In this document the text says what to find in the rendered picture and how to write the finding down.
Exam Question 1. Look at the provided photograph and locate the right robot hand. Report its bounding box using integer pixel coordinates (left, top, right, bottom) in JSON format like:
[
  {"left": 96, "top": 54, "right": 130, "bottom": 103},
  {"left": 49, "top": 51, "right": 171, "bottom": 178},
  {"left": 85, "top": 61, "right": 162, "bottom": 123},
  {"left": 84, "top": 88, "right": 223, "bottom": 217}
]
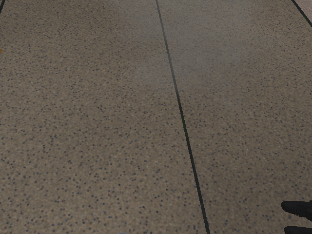
[{"left": 281, "top": 200, "right": 312, "bottom": 234}]

